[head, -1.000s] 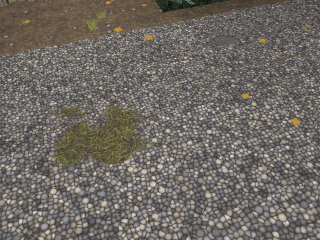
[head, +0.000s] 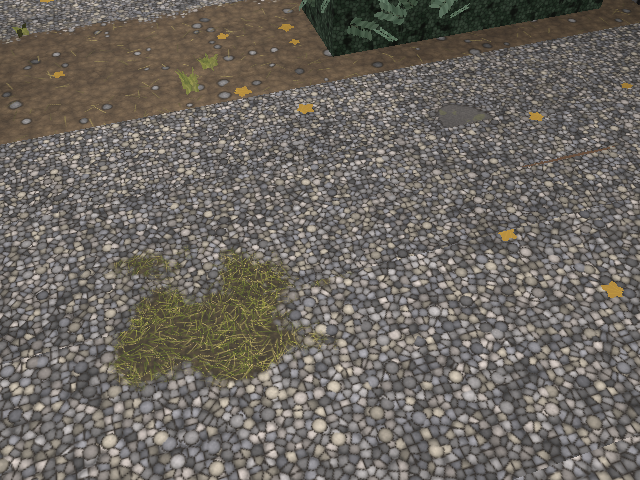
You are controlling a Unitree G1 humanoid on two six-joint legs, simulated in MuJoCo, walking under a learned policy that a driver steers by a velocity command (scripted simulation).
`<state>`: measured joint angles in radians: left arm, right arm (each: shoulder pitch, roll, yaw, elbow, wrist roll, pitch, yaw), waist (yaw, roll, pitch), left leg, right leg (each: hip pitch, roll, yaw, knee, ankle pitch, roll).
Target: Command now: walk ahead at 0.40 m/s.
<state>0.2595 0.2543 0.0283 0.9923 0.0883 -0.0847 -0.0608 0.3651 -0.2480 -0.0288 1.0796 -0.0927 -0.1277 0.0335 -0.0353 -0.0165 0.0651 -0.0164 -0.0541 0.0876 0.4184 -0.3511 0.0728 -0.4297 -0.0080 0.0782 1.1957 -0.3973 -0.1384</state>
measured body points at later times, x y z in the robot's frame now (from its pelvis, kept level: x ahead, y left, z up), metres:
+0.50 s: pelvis +0.27 -0.05 -0.01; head +0.28 -0.05 +0.44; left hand +0.24 +0.19 -0.16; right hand +0.36 -0.29 -0.14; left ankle +0.30 +0.11 -0.66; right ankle +0.28 -0.12 -0.74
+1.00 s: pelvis +0.60 +0.02 -0.18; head +0.61 +0.03 +0.27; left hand +0.56 +0.25 -0.33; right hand +0.63 -0.24 -0.32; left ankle +0.61 +0.11 -0.92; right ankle +0.55 -0.12 -0.73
